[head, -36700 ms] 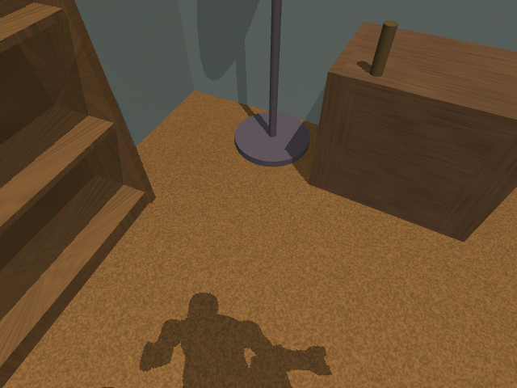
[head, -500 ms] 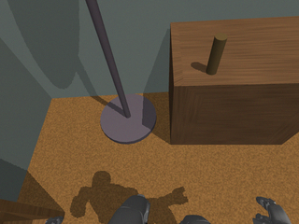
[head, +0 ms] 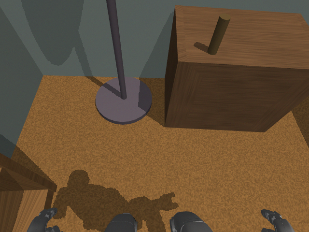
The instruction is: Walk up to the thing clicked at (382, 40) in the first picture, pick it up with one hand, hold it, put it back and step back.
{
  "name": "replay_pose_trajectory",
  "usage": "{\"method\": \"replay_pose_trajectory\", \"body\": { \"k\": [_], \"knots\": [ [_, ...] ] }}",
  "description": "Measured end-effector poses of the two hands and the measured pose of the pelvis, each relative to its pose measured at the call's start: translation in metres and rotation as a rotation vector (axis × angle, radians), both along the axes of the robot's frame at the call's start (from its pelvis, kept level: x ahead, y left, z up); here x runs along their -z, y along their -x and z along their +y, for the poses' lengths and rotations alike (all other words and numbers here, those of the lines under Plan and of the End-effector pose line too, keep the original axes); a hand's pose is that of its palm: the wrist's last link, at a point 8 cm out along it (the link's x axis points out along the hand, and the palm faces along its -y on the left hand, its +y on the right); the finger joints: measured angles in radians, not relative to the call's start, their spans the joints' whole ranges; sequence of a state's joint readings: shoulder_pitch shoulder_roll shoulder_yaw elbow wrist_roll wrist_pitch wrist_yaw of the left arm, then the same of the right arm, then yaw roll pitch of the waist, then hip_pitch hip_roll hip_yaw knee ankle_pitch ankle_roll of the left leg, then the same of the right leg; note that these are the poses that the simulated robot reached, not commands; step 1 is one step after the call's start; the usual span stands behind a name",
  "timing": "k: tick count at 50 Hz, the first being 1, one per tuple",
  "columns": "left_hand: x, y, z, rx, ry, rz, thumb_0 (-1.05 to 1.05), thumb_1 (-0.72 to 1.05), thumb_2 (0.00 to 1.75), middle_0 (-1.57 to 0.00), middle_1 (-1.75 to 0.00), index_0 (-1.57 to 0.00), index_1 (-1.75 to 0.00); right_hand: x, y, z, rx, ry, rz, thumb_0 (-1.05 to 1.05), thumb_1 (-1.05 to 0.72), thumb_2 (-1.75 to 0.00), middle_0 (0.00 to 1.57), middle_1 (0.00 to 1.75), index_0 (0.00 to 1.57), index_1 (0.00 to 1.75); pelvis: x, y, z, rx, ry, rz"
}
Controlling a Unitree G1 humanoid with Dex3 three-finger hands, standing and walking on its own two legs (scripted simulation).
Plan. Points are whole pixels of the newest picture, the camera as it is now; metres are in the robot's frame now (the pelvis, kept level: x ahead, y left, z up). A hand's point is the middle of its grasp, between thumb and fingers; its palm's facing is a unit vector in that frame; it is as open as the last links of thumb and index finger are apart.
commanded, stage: step back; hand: right
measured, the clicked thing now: (218, 35) +0.85 -0.23 -0.05
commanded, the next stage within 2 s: stand in 1.64 s
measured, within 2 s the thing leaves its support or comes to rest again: neither
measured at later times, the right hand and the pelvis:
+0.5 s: hand out of the picture -0.09 -0.28 -0.17, palm faces -0.10 +0.92 -0.39, open 7.4 cm; pelvis -0.17 -0.02 -0.01, yaw +3 degrees
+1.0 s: hand out of the picture -0.13 -0.30 -0.15, palm faces -0.08 +0.93 -0.37, open 7.4 cm; pelvis -0.23 -0.03 +0.00, yaw +2 degrees
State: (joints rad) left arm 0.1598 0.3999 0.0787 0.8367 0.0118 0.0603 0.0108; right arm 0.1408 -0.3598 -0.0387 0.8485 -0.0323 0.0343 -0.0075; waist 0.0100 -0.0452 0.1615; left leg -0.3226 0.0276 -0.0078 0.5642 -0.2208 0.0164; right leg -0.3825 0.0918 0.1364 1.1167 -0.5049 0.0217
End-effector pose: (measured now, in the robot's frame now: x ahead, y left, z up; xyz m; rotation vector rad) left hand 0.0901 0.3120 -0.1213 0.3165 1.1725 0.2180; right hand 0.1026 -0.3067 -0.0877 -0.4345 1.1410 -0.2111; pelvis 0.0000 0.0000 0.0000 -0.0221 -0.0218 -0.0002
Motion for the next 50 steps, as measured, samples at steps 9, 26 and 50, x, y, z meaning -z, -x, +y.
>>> {"method": "replay_pose_trajectory", "body": {
  "k": [9,26,50],
  "knots": [
    [0.000,0.092,-0.027,0.033,-0.041,0.080,0.01,0.91,0.90,-0.20,-0.30,-0.20,-0.30,0.027,0.044,-0.030,0.024,-0.049,-0.092,0.00,-0.90,-0.90,0.20,0.30,0.20,0.30,0.016,0.072,-0.022,0.033,0.018,-0.035],
    [-0.012,0.167,-0.014,-0.011,-0.069,-0.102,0.00,0.90,0.90,-0.20,-0.30,-0.20,-0.30,0.038,0.205,-0.015,-0.006,-0.049,0.100,0.00,-0.90,-0.90,0.20,0.30,0.20,0.30,0.014,0.181,-0.024,-0.047,-0.082,-0.034],
    [-0.017,0.316,-0.034,-0.093,-0.031,0.077,0.01,0.90,0.90,-0.21,-0.30,-0.20,-0.30,0.022,0.235,-0.038,-0.022,-0.073,0.018,0.00,-0.90,-0.90,0.20,0.30,0.20,0.30,-0.001,0.226,-0.032,-0.038,-0.016,-0.018]
  ]
}}
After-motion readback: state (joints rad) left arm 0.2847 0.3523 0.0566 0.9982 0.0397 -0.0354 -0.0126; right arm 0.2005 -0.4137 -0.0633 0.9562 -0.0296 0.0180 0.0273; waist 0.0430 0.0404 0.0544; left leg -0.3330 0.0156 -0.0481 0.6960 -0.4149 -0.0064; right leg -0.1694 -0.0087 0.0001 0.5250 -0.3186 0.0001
